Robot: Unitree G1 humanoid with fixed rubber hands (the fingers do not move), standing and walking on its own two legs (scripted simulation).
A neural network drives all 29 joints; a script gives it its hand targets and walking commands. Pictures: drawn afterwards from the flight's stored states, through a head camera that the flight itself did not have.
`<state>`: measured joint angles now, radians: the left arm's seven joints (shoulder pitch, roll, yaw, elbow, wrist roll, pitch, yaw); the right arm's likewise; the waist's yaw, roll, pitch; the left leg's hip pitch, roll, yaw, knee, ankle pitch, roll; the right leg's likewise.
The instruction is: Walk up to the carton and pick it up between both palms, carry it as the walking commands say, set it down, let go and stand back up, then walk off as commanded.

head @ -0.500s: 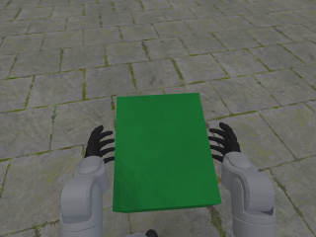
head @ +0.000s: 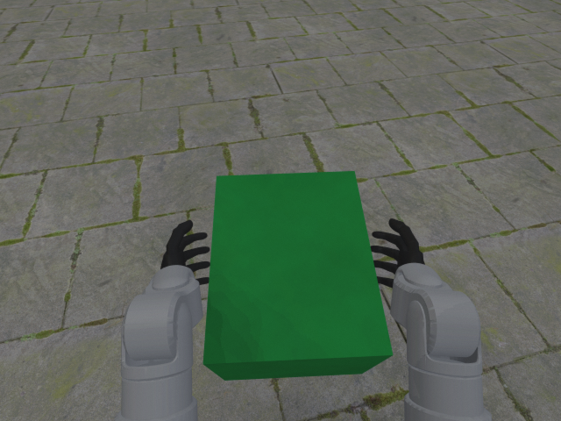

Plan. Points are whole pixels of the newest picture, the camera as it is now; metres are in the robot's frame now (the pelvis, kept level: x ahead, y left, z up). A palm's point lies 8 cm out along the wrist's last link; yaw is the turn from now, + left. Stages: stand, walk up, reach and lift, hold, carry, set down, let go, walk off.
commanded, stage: carry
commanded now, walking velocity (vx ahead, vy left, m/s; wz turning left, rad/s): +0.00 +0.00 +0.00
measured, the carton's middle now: (289, 275) +0.33 +0.00 +0.01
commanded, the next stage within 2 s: none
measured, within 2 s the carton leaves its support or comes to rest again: neither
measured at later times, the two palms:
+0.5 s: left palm (166, 259) +0.30 +0.17 +0.09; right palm (384, 252) +0.31 -0.13 +0.10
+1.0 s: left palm (149, 285) +0.27 +0.18 +0.09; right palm (380, 275) +0.27 -0.11 +0.10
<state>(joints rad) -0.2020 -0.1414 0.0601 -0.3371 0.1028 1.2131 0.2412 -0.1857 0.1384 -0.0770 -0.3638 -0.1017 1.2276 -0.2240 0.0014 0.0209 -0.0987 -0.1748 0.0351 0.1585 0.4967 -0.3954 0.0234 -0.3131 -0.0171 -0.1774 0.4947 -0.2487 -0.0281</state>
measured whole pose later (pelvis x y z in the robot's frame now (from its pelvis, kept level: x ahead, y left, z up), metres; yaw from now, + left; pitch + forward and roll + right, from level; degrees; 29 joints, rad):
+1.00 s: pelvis +0.01 +0.03 +0.00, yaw +1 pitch +2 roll -1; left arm -0.17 -0.14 0.06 -0.33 0.10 1.21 0.23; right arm -0.16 0.13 -0.06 -0.35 -0.10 1.22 -0.23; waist 0.01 0.01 -0.09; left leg -0.22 0.02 0.19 0.55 -0.37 0.06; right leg -0.28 -0.08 -0.17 0.54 -0.29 0.02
